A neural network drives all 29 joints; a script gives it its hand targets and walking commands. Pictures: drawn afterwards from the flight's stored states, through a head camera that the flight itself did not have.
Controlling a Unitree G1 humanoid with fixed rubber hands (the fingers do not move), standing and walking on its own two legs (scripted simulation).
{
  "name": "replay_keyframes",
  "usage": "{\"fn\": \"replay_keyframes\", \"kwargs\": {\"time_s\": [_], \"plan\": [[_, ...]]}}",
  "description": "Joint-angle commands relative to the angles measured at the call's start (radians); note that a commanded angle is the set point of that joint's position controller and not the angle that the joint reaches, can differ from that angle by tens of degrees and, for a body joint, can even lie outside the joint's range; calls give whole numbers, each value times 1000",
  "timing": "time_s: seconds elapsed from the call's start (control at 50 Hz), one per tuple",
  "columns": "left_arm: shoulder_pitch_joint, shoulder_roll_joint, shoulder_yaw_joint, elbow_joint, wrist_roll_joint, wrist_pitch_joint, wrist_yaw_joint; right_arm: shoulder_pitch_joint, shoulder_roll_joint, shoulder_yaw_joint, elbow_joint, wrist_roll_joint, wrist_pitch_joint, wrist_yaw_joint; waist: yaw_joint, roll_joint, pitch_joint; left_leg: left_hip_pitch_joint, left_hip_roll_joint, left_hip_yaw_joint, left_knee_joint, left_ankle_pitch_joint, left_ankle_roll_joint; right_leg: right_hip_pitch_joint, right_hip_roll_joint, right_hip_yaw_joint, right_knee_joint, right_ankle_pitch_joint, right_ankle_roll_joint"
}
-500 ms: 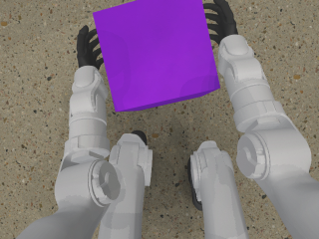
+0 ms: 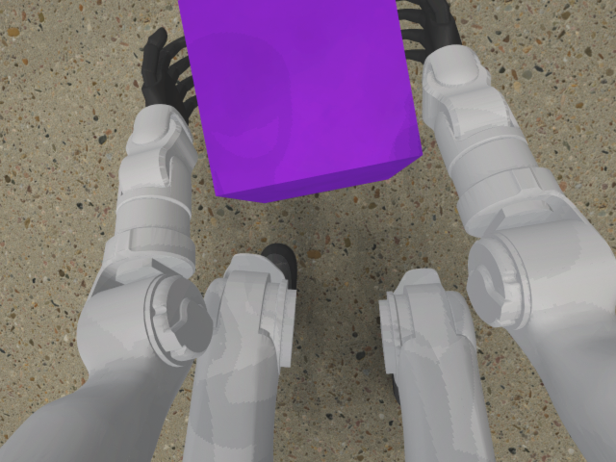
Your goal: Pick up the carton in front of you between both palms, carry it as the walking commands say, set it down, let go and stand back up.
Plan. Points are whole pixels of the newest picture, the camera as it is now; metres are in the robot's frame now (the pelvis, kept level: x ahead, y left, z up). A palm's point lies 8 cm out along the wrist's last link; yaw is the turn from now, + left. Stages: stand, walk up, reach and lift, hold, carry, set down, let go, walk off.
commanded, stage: set down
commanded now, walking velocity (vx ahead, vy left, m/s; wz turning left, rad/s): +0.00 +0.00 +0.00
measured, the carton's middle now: (308, 111) +0.49 +0.08 -0.24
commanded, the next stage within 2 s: none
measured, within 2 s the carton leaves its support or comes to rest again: rests again in 0.84 s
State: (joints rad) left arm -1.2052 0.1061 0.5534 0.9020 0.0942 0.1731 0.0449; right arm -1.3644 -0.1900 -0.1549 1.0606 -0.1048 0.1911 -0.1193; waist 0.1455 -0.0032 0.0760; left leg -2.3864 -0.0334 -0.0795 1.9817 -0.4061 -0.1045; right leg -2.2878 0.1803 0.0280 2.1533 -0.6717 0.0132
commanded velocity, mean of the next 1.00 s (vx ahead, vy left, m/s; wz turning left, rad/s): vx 0.00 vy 0.00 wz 0.00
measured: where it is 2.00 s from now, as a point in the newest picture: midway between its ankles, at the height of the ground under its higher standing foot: (338, 343)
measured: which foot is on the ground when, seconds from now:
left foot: down 0.00-1.00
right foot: down 0.00-1.00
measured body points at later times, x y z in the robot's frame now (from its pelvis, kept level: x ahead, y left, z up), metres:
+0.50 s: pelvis +0.00 +0.00 +0.00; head +0.35 -0.01 +0.27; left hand +0.49 +0.24 -0.18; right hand +0.55 -0.07 -0.19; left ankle +0.15 +0.15 -0.36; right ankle +0.07 -0.10 -0.36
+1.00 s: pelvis -0.01 +0.01 -0.01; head +0.35 -0.01 +0.25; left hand +0.47 +0.26 -0.20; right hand +0.55 -0.11 -0.21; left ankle +0.15 +0.15 -0.36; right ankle +0.07 -0.10 -0.36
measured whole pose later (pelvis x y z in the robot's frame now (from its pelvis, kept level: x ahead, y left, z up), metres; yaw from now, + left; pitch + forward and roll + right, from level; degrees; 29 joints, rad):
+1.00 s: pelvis -0.01 +0.01 -0.01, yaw +0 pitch +39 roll +3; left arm -1.28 0.27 0.38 1.23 -0.11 -0.04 0.06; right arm -1.43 -0.38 0.04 1.17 0.09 0.06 -0.06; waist 0.13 0.01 0.28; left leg -2.33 -0.01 -0.03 2.05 -0.41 -0.07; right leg -2.24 0.14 0.05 2.23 -0.67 0.03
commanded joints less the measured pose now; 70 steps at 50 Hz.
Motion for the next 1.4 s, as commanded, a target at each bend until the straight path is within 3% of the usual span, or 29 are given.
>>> {"fn": "replay_keyframes", "kwargs": {"time_s": [0.0,0.1,0.16,0.18,0.2,0.24,0.36,0.38,0.4,0.52,0.56,0.66,0.74,0.78,0.82,0.92,0.98,1.02,1.04,1.06,1.08,1.1,1.14,1.2,1.26,1.3,1.32,1.36,1.38], "plan": [[-539,-742,-345,-40,-58,-9,-239,-496,831,226,-96,59,-72,200,20,-185,-939,562,-46,161,9,295,52,365,-34,3,-281,393,-14],[-514,-699,-320,-14,-38,-17,-235,-470,772,176,-53,32,-80,203,9,-153,-885,572,-49,154,-2,283,51,316,-31,-4,-270,360,-22],[-519,-680,-298,1,-38,-28,-228,-476,764,190,-48,28,-83,206,3,-190,-842,586,-47,140,2,287,57,263,-33,-14,-268,337,-20],[-516,-669,-300,11,-33,-33,-224,-473,759,181,-24,31,-85,208,26,-174,-825,588,-47,148,4,284,57,247,-34,-2,-276,323,-26],[-516,-686,-286,9,-44,-38,-222,-470,748,177,-35,25,-95,209,-5,-167,-832,598,-54,137,6,300,58,245,-30,-13,-269,321,-28],[-513,-663,-287,21,-30,-45,-220,-477,749,176,-21,28,-96,213,20,-183,-801,588,-51,134,13,293,62,223,-37,-5,-261,325,-23],[-511,-618,-267,63,-40,-62,-212,-457,677,163,-18,13,-112,210,5,-168,-746,563,-51,128,20,279,62,214,-42,-1,-256,310,-24],[-510,-604,-270,79,-43,-63,-209,-445,669,151,-4,-1,-110,209,-15,-174,-731,560,-49,121,19,277,63,216,-44,2,-258,307,-27],[-508,-587,-263,80,-34,-69,-204,-450,656,152,-5,3,-109,212,2,-159,-718,554,-50,127,17,280,64,207,-42,7,-260,310,-27],[-500,-523,-242,104,-30,-76,-193,-399,588,112,26,-28,-104,212,-45,-137,-654,517,-46,120,24,236,63,192,-49,10,-253,290,-32],[-483,-511,-222,124,-26,-81,-191,-393,569,112,42,-28,-108,214,-26,-145,-635,514,-46,117,23,226,66,190,-56,15,-250,269,-36],[-477,-417,-200,164,-15,-93,-171,-395,477,88,54,-44,-107,203,-33,-148,-592,504,-39,116,31,190,69,211,-61,15,-241,250,-29],[-433,-297,-168,221,-32,-108,-142,-403,323,102,59,-21,-110,168,-30,-148,-589,536,-17,114,42,171,53,229,-78,19,-234,228,-13],[-338,-61,-111,240,-37,-136,-95,-380,104,96,18,17,-122,127,12,-159,-603,554,-3,120,43,170,52,241,-94,8,-213,225,7],[-232,188,-80,254,-60,-175,-22,-290,-204,52,31,29,-140,62,6,-123,-640,586,17,127,37,193,40,254,-111,24,-224,234,18],[-249,310,-144,221,-194,-230,25,-354,-220,203,6,198,-147,56,73,-194,-721,583,51,128,39,262,49,337,-150,48,-211,290,22],[-232,301,-208,252,-263,-237,22,-370,-250,229,-12,231,-150,61,55,-187,-750,624,60,107,33,270,61,309,-157,35,-212,247,17],[-245,283,-234,168,-284,-245,23,-356,-236,234,-44,256,-160,71,49,-169,-835,676,65,113,39,356,56,361,-155,33,-197,336,19],[-224,297,-223,158,-292,-244,28,-352,-261,237,-51,265,-156,69,73,-177,-867,685,60,115,35,371,59,395,-160,36,-192,348,17],[-215,266,-257,151,-318,-237,25,-344,-261,240,-66,268,-156,67,46,-180,-918,723,58,110,30,381,64,430,-153,20,-193,347,19],[-192,278,-260,135,-319,-234,29,-325,-269,250,-88,275,-154,64,67,-186,-935,756,54,123,35,397,59,438,-160,24,-199,348,17],[-188,275,-262,117,-332,-229,29,-309,-262,233,-105,263,-153,58,33,-195,-959,766,52,112,22,393,63,442,-155,6,-203,339,15],[-150,272,-265,76,-330,-214,39,-309,-277,226,-150,258,-143,51,46,-190,-1069,844,47,113,1,429,66,483,-147,-2,-212,347,17],[-125,300,-229,-54,-310,-187,59,-301,-285,195,-240,248,-125,37,67,-200,-1220,965,30,126,-30,425,68,549,-131,-30,-235,310,15],[-119,276,-225,-185,-276,-142,76,-280,-291,149,-307,226,-88,28,51,-163,-1291,1012,19,144,-91,338,65,603,-113,-60,-290,243,4],[-123,272,-208,-241,-237,-109,85,-268,-316,82,-290,192,-63,29,49,-102,-1215,1000,10,166,-132,263,50,554,-103,-64,-334,170,-9],[-90,256,-202,-208,-225,-98,84,-247,-287,92,-262,196,-52,34,59,-109,-1165,997,13,171,-155,248,50,530,-99,-63,-361,153,-6],[-72,220,-204,-204,-209,-88,82,-203,-276,79,-202,184,-49,47,35,-96,-1085,958,9,169,-196,197,52,496,-96,-75,-392,119,-8],[-44,204,-185,-160,-193,-82,79,-201,-279,68,-148,174,-47,52,56,-96,-999,892,10,173,-215,175,51,476,-102,-55,-414,101,-14]]}}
